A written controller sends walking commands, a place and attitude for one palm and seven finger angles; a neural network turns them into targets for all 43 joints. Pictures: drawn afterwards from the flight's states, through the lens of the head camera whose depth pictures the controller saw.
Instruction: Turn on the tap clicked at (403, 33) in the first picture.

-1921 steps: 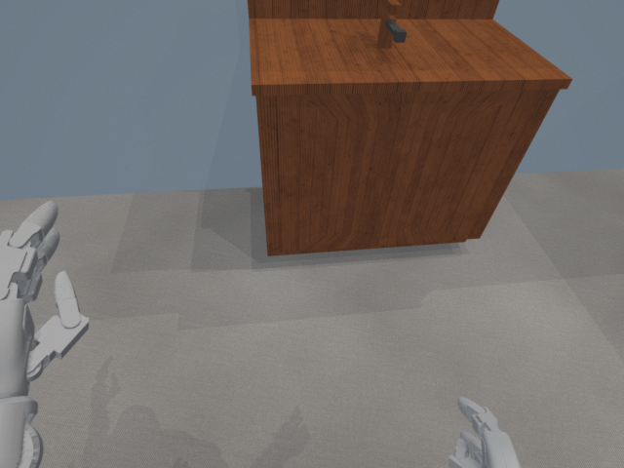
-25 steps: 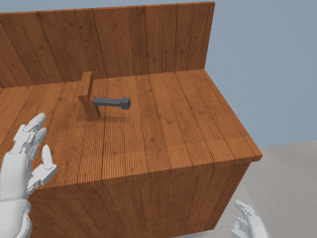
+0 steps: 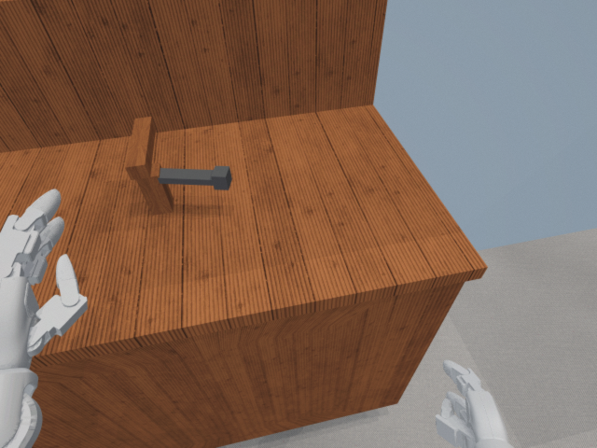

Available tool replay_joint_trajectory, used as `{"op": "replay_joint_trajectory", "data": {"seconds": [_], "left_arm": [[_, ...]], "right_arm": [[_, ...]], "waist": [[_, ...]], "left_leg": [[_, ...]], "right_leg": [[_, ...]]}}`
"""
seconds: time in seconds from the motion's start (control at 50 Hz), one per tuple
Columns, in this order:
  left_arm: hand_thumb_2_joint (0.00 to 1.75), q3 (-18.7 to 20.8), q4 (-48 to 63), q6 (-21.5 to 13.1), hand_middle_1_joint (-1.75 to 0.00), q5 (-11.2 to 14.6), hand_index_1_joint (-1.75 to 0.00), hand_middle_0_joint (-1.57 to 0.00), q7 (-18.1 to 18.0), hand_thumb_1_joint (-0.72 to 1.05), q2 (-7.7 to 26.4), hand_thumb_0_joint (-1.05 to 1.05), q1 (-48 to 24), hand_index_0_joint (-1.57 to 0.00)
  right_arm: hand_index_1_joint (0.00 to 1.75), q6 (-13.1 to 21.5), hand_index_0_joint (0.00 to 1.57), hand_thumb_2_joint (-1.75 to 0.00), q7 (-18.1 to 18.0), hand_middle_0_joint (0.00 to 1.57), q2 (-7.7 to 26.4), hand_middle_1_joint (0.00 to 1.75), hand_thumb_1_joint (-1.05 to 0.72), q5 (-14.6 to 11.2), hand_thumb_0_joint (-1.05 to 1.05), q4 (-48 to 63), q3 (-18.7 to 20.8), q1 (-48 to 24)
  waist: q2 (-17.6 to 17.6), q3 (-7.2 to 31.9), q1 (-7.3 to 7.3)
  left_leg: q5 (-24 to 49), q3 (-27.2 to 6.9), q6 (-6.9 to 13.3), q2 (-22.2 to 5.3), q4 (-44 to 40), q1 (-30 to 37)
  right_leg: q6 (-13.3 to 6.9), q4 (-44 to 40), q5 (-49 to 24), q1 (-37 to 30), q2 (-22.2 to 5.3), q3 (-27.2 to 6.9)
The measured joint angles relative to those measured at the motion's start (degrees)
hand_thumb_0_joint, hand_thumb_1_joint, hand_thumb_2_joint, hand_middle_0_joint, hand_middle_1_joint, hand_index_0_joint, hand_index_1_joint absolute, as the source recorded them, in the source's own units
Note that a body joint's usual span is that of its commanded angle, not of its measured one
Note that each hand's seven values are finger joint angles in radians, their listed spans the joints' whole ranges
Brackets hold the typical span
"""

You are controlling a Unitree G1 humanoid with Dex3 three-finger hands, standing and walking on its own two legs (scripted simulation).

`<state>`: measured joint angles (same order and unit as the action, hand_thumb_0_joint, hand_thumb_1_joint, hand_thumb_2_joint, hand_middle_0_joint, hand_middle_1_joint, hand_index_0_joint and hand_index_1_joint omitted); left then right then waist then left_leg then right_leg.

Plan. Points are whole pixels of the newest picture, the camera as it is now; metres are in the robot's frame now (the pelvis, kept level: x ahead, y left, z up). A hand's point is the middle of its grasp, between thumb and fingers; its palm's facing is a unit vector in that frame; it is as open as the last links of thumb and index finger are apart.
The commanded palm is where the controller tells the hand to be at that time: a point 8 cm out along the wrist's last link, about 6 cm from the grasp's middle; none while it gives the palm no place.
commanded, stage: step back with the hand held close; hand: left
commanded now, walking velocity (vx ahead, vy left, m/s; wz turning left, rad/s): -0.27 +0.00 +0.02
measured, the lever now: (221, 178) +0.49 +0.18 +0.10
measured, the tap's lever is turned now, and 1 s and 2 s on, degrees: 73 73 73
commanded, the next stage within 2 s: stop stepping back and stand still in 1.38 s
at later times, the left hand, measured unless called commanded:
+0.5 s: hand (51, 347) +0.17 +0.26 +0.15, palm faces +0.39 -0.83 -0.41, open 7.4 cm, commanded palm +0.11 +0.30 +0.18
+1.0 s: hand (40, 366) +0.15 +0.26 +0.15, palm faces +0.36 -0.87 -0.35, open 7.4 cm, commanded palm +0.09 +0.31 +0.18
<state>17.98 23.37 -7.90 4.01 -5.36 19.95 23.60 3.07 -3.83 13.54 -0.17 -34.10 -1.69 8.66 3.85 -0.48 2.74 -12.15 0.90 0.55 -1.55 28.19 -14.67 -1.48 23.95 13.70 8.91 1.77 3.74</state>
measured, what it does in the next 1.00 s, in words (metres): shifts its weight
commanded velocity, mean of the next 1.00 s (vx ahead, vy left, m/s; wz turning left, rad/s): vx -0.33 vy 0.00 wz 0.02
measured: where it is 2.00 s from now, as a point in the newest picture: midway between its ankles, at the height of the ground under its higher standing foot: outside the picture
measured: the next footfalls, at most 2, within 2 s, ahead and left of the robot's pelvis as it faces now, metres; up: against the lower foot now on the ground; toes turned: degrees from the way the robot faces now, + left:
right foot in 1.32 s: -0.11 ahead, -0.13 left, +0.00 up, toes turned +0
left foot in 1.58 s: -0.21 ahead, +0.13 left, +0.00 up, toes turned +4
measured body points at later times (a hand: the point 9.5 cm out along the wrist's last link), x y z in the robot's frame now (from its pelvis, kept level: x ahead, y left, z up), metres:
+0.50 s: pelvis -0.04 +0.02 -0.01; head -0.01 +0.02 +0.44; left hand +0.14 +0.30 +0.17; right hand +0.14 -0.21 -0.10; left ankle +0.03 +0.11 -0.74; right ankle -0.01 -0.10 -0.74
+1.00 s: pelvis -0.07 +0.03 -0.02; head -0.03 +0.06 +0.42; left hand +0.12 +0.30 +0.17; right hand +0.11 -0.22 -0.09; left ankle -0.02 +0.13 -0.74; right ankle -0.01 -0.10 -0.74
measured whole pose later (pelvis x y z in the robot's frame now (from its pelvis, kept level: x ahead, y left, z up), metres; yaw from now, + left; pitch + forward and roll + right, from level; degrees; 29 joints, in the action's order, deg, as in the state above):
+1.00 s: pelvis -0.07 +0.03 -0.02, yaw +1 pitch +2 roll -2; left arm 19.2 36.4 -9.0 3.8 -9.6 23.0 28.5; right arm 3.3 -4.4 12.2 -0.6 -34.1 -0.5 9.3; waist -2.2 -1.6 -1.3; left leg -15.7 -0.8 0.7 0.1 40.0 -25.7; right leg 0.2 37.8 14.3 25.3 -1.5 4.2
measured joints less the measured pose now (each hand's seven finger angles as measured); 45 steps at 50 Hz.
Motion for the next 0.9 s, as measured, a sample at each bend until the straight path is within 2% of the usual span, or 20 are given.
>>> {"op": "replay_joint_trajectory", "data": {"seconds": [0.12, 0.26, 0.4, 0.64, 0.82, 0.9], "left_arm": [[0.90, -1.1, 2.3, 0.9, -0.30, -0.2, -0.31, -0.21, -0.2, 0.89, 0.5, 0.01, 3.2, -0.21], [0.90, 0.6, 5.7, 0.8, -0.30, -0.3, -0.31, -0.21, -1.7, 0.89, 2.1, 0.01, 5.0, -0.22], [0.90, 1.1, 6.7, 0.6, -0.30, -0.8, -0.31, -0.21, -3.1, 0.89, 1.5, 0.01, 4.6, -0.21], [0.90, 1.2, 9.4, 0.7, -0.30, -0.9, -0.31, -0.21, -4.1, 0.89, 1.7, 0.01, 5.2, -0.21], [0.90, 1.9, 10.1, 0.1, -0.30, -0.9, -0.31, -0.21, -4.5, 0.89, 2.0, 0.01, 4.9, -0.21], [0.90, 0.8, 11.4, -0.5, -0.30, -0.4, -0.31, -0.21, -4.6, 0.89, 1.8, 0.01, 5.1, -0.21]], "right_arm": [[0.30, -0.8, 0.20, -0.90, -0.8, 0.20, 0.3, 0.30, -0.91, -0.4, 0.01, 1.4, 0.6, 0.6], [0.30, -0.3, 0.20, -0.90, -1.3, 0.20, -0.1, 0.30, -0.91, -0.5, 0.01, 1.5, 0.8, 1.3], [0.30, 0.7, 0.20, -0.90, -1.3, 0.20, -0.7, 0.30, -0.90, -0.4, 0.01, 1.0, 0.4, 1.7], [0.30, 1.0, 0.20, -0.90, -1.1, 0.20, -1.5, 0.30, -0.90, -0.1, 0.01, 0.3, 0.1, 1.6], [0.30, 1.2, 0.20, -0.90, -0.8, 0.20, -1.7, 0.30, -0.90, 0.0, 0.01, 0.2, 0.3, 1.0], [0.30, 1.0, 0.20, -0.90, -0.6, 0.20, -1.4, 0.30, -0.90, -0.2, 0.01, 0.0, 0.8, 0.7]], "waist": [[-0.5, -0.3, -0.88], [-1.5, -1.1, -0.93], [-1.5, -1.1, -0.88], [-2.7, -0.8, -1.99], [-2.9, -1.0, -2.02], [-3.5, -1.3, -2.43]], "left_leg": [[0.5, 0.5, 0.6, 0.6, 1.2, -3.3], [1.4, 0.4, 1.1, 1.1, 2.4, -6.3], [2.0, 0.1, 1.4, 1.2, 3.5, -8.6], [1.2, -0.2, 1.5, 1.1, 6.7, -11.2], [1.9, -0.4, 1.0, 0.3, 7.1, -12.6], [-4.9, -1.1, -0.4, 0.9, 12.8, -14.5]], "right_leg": [[0.5, 2.7, 0.2, 4.0, -0.8, -0.4], [0.9, 4.5, -0.3, 7.2, -1.3, -0.2], [1.1, 5.7, -0.9, 9.4, -1.5, 0.1], [1.1, 8.7, 0.0, 11.8, -1.4, 0.4], [0.6, 8.4, -1.0, 13.0, -0.6, 0.6], [0.4, 10.2, -0.5, 14.0, -1.1, 0.7]]}}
